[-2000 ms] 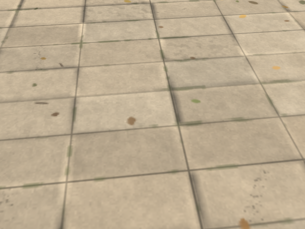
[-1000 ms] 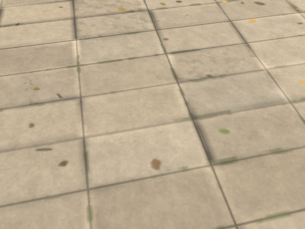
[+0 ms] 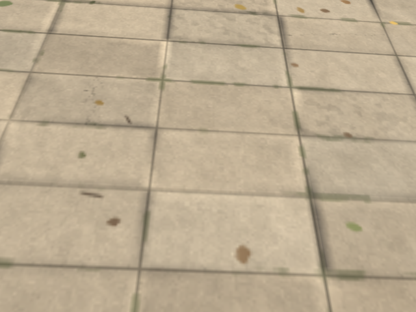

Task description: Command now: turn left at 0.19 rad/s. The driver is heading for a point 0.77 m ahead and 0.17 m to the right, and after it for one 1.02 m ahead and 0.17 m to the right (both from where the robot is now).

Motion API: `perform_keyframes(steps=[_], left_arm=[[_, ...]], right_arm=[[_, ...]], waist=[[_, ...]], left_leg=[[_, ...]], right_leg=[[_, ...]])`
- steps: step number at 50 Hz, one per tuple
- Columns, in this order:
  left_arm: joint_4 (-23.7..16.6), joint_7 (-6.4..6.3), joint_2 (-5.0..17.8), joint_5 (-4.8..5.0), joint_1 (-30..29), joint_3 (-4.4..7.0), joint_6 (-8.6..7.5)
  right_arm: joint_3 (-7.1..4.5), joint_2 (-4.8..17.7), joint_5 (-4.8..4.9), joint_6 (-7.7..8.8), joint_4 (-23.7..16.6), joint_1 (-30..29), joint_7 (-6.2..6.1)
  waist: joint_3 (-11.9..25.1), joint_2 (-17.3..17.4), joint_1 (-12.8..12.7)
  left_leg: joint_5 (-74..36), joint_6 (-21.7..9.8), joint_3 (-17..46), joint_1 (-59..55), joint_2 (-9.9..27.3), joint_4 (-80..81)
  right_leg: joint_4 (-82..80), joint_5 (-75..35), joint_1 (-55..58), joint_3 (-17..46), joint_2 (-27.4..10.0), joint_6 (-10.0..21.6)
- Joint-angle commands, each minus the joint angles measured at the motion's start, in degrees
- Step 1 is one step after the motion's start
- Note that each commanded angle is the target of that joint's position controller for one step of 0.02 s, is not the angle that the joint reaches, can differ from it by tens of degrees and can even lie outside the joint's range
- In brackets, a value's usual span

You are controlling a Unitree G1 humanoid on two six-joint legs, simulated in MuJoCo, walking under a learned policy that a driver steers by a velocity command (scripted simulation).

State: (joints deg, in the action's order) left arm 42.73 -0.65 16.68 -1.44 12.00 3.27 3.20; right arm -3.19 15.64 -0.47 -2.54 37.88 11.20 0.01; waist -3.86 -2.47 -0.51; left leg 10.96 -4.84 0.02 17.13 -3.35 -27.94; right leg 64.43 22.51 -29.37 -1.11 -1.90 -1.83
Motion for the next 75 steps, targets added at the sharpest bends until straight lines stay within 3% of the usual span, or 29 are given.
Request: perform_keyframes(steps=[1,3,7,14,15,16,17,18,20,24,27,29,43,45,47,48,49,50,53,56,60,66,68,70,71,72,73,74,75], left_arm=[[-0.9,0.39,2.6,0.64,3.8,0.42,0.41],[0.3,0.78,1.0,0.63,3.8,-0.32,0.81],[-0.7,1.37,4.3,0.65,1.9,0.66,0.63],[-1.5,2.02,1.7,1.46,6.1,0.56,-0.73],[-1.5,2.03,2.2,1.31,7.4,0.7,-1.2],[-2.0,1.68,6.5,0.37,8.2,1.79,-1.79],[-2.9,1.52,15.0,0.57,9.4,4.0,-2.04],[-2.1,1.04,14.3,0.07,12.9,4.45,-1.87],[-3.4,0.25,10.3,1.05,5.8,3.7,-1.04],[-4.8,0.33,6.9,1.75,3.9,2.81,-1.11],[-3.0,0.91,6.9,0.78,9.1,2.8,-1.74],[-2.3,1.09,7.1,0.32,10.0,2.61,-2.56],[0.5,0.47,10.3,-0.95,9.7,2.71,-8.53],[1.0,0.69,10.1,-1.1,8.5,2.51,-8.67],[1.1,0.82,10.6,-0.59,6.6,2.22,-8.49],[0.4,0.5,9.7,-0.92,6.0,1.57,-8.37],[-3.1,0.84,5.4,-0.43,4.2,-0.07,-8.89],[-4.5,1.2,4.5,-1.8,0.4,-0.32,-9.89],[-4.6,2.24,6.6,-2.56,-1.2,-0.86,-10.92],[-4.0,3.14,5.1,-3.48,-0.1,-1.76,-7.81],[-7.8,3.73,4.4,-1.35,-11.3,-2.57,-6.73],[-7.8,4.36,2.7,0.81,-15.4,-3.69,-7.31],[-5.3,3.85,5.5,0.81,-9.2,-2.85,-7.0],[1.3,2.76,10.0,1.1,10.7,-0.93,-6.36],[5.3,1.97,11.9,1.09,24.4,0.52,-6.21],[7.6,1.22,13.6,0.67,28.1,1.32,-5.74],[6.1,1.2,17.4,-0.57,20.1,2.42,-5.46],[3.4,1.3,12.9,0.38,14.7,2.53,-5.42],[3.9,1.16,10.2,0.91,12.9,1.93,-5.55]], right_arm=[[-0.64,4.8,-0.31,1.44,-2.8,0.1,-0.55],[0.75,2.3,-1.13,1.92,-1.8,-0.6,-1.03],[-0.7,7.6,-1.38,1.21,0.1,1.0,-1.52],[-1.42,7.5,-0.68,0.88,0.7,-2.9,-2.11],[-1.71,7.6,-0.63,0.84,1.1,-2.9,-2.15],[-1.66,6.3,-0.75,0.67,0.8,-1.9,-1.98],[-0.73,3.5,-0.3,0.4,-3.4,-5.8,-2.25],[-0.3,3.3,-1.27,0.17,-3.6,-8.4,-2.57],[-0.64,4.6,-0.2,0.54,-1.9,-6.0,-1.82],[-0.93,5.5,-1.02,0.46,0.2,-2.5,-0.73],[-0.75,5.7,-2.0,0.35,-0.1,-4.6,0.71],[-0.98,6.5,-2.09,1.03,-0.1,-7.0,1.39],[-0.19,7.4,-0.4,3.93,-3.5,-12.0,3.96],[-0.02,7.1,-0.61,3.8,-3.8,-9.9,4.12],[-0.96,8.3,-1.15,4.02,-0.5,1.7,3.51],[-2.5,11.4,-1.59,4.5,3.6,15.2,2.89],[-4.44,18.9,-2.06,4.87,4.6,23.5,1.97],[-3.33,16.7,-0.86,5.12,3.9,19.5,2.19],[-3.12,13.6,-0.3,4.95,3.3,13.5,1.46],[-1.36,9.3,-0.01,6.54,3.8,11.6,1.0],[-1.34,9.6,0.66,8.35,6.2,16.1,1.44],[-0.06,9.1,-0.06,10.15,10.6,19.3,0.15],[-0.77,11.9,-1.46,9.35,10.8,17.8,-1.42],[-1.33,13.1,-3.4,7.59,10.1,13.4,-2.71],[-1.72,14.1,-3.28,6.92,9.1,7.8,-3.08],[0.18,7.0,-3.48,8.11,6.7,4.2,-2.36],[1.42,3.3,0.0,9.14,2.8,12.4,-0.83],[2.22,6.8,-1.26,10.32,2.1,6.8,-0.93],[2.2,8.2,-1.43,10.89,1.4,3.2,-0.42]], waist=[[8.5,6.4,0.0],[6.8,7.8,0.6],[3.5,9.4,2.4],[5.8,7.5,-0.8],[5.6,5.8,-1.8],[4.2,-3.8,-1.6],[0.0,-15.0,-1.9],[1.3,-9.7,-4.0],[0.9,-1.5,0.2],[7.2,-1.0,0.2],[6.1,-4.7,-3.0],[2.2,-5.7,-4.0],[-4.0,-2.4,-4.3],[-3.1,-2.2,-2.8],[3.6,-0.3,3.7],[11.3,4.3,9.4],[15.5,17.7,11.7],[12.4,18.4,8.3],[4.3,1.6,3.6],[0.2,4.8,0.5],[-4.6,4.0,3.4],[-1.3,6.6,3.3],[4.3,9.6,-1.1],[12.8,10.1,-10.6],[15.0,7.5,-18.6],[14.6,-3.9,-15.7],[20.9,-17.9,-5.0],[16.2,-2.5,-7.0],[8.7,4.5,-4.4]], left_leg=[[-18.2,-6.9,10.7,-9.2,14.6,11.0],[-8.9,-5.8,8.1,-6.7,14.3,13.2],[-2.9,-7.6,8.8,-6.6,17.3,11.9],[-14.1,-5.9,3.8,-7.0,19.4,3.4],[-10.2,-2.8,1.1,-4.3,17.7,-0.6],[0.2,2.0,-4.1,2.7,12.5,-12.1],[22.0,6.5,-6.7,19.2,-0.3,-20.9],[25.9,6.3,1.6,20.2,0.4,-31.5],[15.1,6.2,4.2,20.3,2.9,-34.2],[8.9,7.8,2.3,18.2,2.8,-35.1],[6.7,7.7,1.6,21.6,4.2,-28.8],[4.2,7.9,1.4,23.9,4.9,-23.5],[2.4,0.3,0.2,21.6,6.6,-10.2],[3.8,-2.1,-2.9,15.3,5.3,-7.9],[5.3,-4.3,-8.0,-4.5,-0.7,-5.6],[9.6,-6.3,-3.8,-22.1,-1.3,-5.4],[35.9,-11.9,25.8,-33.9,13.9,5.8],[41.9,-13.3,50.4,-35.1,18.6,17.3],[20.9,-11.4,32.3,-21.6,15.4,15.0],[13.4,-10.0,23.6,-10.8,9.5,19.4],[-8.9,-6.9,14.1,-10.0,7.3,24.0],[-53.9,0.8,0.5,-19.6,9.3,25.7],[-75.2,3.1,-1.6,-26.4,11.7,16.1],[-85.5,4.8,-3.5,-25.2,13.0,-9.5],[-78.0,5.4,-5.6,-16.5,10.4,-33.3],[-12.5,4.1,-3.6,4.6,2.4,-56.8],[19.4,7.3,4.1,30.2,-4.6,-72.7],[11.3,5.0,8.6,33.1,0.0,-67.9],[8.0,4.7,8.8,30.4,2.5,-62.5]], right_leg=[[-3.9,-2.4,1.3,1.1,-0.3,0.1],[-13.3,-2.9,6.7,2.0,-0.4,0.3],[-17.2,2.2,7.4,0.2,1.8,1.8],[-29.1,0.6,14.4,-3.2,2.4,4.4],[-36.7,-5.3,17.9,-0.6,2.3,5.6],[-46.6,-8.6,20.6,14.1,-4.9,8.2],[-48.8,-29.4,22.6,36.6,-18.4,15.8],[-48.4,-33.7,22.8,36.5,-18.8,20.5],[-46.9,-26.7,21.6,26.1,-11.3,17.5],[-44.0,-39.2,27.3,19.6,-6.6,14.7],[-52.8,7.3,29.0,25.7,-5.8,15.3],[-55.8,12.0,28.9,28.3,-7.1,15.4],[-60.5,5.3,30.4,16.3,-14.3,13.1],[-58.5,-4.9,29.1,10.7,-13.4,11.9],[-41.2,-39.0,23.2,1.4,-10.0,9.8],[-21.7,-47.1,14.0,-3.6,-6.7,8.0],[2.0,-27.1,-5.1,-5.9,0.3,4.3],[10.4,0.0,-20.1,3.7,6.4,4.0],[6.8,-8.8,-19.2,5.9,-2.7,4.0],[0.9,-10.0,-14.2,3.0,-4.6,1.8],[-12.0,-20.6,-16.9,-2.6,-4.0,2.0],[-29.8,-30.7,-1.8,-8.3,3.4,8.8],[-29.3,-25.3,4.4,-8.9,8.1,10.0],[-28.1,-20.1,21.3,-8.4,10.8,11.4],[-33.8,-18.7,33.4,-4.0,7.4,15.0],[-26.6,-12.7,45.8,8.6,-0.9,17.3],[-38.6,-3.8,60.1,47.2,-14.8,31.2],[-47.2,-4.1,53.1,49.9,-14.1,29.5],[-48.4,-11.4,41.9,42.2,-12.8,27.3]])
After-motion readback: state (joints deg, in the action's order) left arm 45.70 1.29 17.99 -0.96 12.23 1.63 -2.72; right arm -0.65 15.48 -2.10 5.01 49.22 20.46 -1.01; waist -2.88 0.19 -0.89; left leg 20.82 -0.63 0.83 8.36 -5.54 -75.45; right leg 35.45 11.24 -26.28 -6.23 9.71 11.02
